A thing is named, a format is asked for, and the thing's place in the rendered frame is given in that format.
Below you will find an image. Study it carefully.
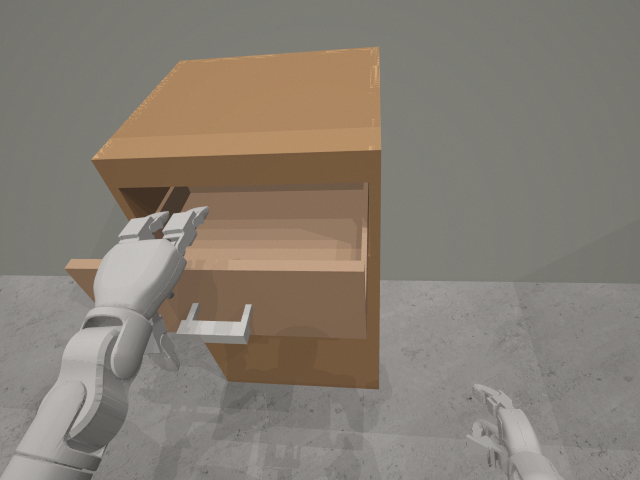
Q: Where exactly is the left robot hand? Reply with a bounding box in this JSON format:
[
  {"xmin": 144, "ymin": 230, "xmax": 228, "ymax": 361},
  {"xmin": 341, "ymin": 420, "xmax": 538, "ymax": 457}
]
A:
[{"xmin": 93, "ymin": 206, "xmax": 209, "ymax": 371}]

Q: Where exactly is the cabinet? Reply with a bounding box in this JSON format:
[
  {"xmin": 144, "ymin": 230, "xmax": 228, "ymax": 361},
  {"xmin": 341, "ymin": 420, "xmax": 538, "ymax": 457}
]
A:
[{"xmin": 91, "ymin": 47, "xmax": 381, "ymax": 389}]

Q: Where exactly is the right robot hand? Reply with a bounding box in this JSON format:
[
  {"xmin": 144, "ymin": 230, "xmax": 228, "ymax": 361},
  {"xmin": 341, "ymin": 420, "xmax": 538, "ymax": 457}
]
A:
[{"xmin": 466, "ymin": 384, "xmax": 543, "ymax": 477}]

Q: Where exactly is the drawer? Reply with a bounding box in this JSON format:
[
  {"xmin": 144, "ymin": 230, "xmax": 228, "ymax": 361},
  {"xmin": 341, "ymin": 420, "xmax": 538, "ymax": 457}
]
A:
[{"xmin": 64, "ymin": 182, "xmax": 369, "ymax": 339}]

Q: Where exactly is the left robot forearm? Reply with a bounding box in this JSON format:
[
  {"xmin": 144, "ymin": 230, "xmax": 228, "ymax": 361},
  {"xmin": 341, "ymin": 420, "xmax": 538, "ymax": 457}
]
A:
[{"xmin": 0, "ymin": 306, "xmax": 153, "ymax": 480}]

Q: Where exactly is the handle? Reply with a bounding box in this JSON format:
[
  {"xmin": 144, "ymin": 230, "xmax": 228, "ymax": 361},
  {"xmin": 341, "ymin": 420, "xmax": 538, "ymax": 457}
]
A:
[{"xmin": 176, "ymin": 303, "xmax": 253, "ymax": 344}]

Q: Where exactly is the right robot forearm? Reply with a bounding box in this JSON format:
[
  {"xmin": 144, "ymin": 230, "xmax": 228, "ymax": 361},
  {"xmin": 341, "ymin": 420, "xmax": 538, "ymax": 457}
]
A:
[{"xmin": 507, "ymin": 451, "xmax": 565, "ymax": 480}]

